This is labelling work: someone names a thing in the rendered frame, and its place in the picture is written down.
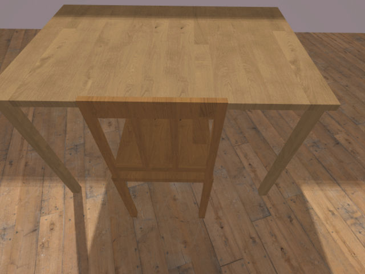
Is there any table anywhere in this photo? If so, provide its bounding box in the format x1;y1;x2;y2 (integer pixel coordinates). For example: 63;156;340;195
0;5;341;196

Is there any chair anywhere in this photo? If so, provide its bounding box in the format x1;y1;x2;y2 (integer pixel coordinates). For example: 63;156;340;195
75;96;228;219

